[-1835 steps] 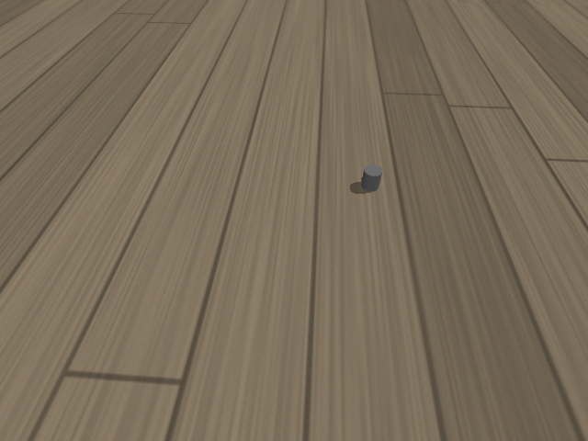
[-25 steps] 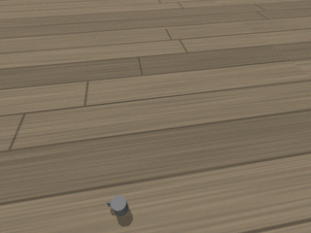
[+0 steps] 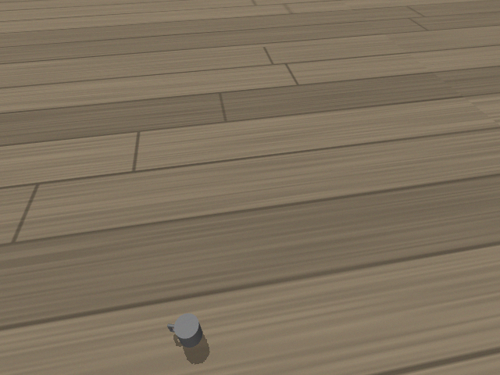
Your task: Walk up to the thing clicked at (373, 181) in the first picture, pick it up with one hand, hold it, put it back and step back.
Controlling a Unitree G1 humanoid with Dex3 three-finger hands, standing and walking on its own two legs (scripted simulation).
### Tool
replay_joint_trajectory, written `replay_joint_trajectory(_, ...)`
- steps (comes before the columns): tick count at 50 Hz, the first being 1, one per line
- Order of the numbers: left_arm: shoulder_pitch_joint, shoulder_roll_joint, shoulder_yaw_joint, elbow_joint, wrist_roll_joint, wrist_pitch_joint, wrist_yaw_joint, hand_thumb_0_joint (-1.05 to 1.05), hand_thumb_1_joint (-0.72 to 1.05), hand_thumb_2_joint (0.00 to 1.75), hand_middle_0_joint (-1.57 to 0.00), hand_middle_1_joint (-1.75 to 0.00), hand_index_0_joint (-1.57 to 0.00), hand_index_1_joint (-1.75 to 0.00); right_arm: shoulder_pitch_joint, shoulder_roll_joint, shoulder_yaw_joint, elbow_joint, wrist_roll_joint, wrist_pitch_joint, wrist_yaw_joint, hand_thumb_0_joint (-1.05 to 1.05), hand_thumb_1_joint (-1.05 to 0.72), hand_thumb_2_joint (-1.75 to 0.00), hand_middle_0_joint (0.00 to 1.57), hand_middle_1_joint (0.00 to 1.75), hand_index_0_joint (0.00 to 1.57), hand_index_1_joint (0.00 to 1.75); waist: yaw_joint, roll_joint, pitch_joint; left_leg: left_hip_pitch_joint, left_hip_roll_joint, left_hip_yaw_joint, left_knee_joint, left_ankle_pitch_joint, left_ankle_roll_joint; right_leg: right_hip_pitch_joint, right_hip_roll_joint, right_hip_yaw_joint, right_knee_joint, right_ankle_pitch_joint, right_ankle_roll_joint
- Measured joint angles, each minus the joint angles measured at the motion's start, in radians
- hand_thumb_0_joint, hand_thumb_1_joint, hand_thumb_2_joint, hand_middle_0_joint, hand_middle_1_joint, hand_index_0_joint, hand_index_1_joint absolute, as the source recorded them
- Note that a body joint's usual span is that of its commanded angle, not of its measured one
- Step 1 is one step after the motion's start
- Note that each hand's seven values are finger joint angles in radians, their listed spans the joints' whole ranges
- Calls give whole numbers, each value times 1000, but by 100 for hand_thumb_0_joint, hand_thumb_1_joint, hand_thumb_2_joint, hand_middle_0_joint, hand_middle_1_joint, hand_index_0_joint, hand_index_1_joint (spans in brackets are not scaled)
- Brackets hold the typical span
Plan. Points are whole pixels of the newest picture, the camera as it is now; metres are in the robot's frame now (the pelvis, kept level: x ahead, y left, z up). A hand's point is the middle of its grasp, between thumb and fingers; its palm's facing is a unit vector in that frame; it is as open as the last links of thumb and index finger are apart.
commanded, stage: stand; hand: left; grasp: from above
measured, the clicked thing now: (184, 329) +0.46 +0.26 -0.73
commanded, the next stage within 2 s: step back in 1.32 s
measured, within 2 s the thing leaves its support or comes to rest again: neither
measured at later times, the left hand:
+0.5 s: hand out of the picture +0.08 +0.25 -0.16, palm faces +0.01 -0.94 -0.34, open 7.4 cm
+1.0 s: hand out of the picture +0.09 +0.24 -0.15, palm faces +0.00 -0.94 -0.34, open 7.4 cm
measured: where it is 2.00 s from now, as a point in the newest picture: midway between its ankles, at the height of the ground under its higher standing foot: outside the picture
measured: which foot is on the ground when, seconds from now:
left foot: down 0.00-1.00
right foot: down 0.00-1.00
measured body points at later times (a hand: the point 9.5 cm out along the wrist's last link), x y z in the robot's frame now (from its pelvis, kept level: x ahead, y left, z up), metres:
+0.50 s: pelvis +0.01 +0.00 +0.00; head +0.02 +0.00 +0.45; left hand +0.08 +0.30 -0.13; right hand +0.07 -0.29 -0.14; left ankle +0.02 +0.15 -0.74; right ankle +0.01 -0.13 -0.74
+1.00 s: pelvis +0.02 +0.00 +0.00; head +0.02 -0.01 +0.45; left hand +0.09 +0.29 -0.13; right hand +0.09 -0.30 -0.14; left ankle +0.02 +0.15 -0.74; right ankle +0.01 -0.13 -0.74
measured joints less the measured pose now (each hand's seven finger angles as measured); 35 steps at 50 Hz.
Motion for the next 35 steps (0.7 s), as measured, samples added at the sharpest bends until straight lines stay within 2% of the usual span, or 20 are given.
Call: replay_joint_trajectory(35,-45,17,-7,10,-12,-4,-12,0,90,90,-20,-30,-20,-30,-48,-15,20,16,6,-15,3,1,-90,-90,20,30,20,30,-3,0,-6,19,-1,12,-51,6,-1,6,-2,9,-32,-1,1)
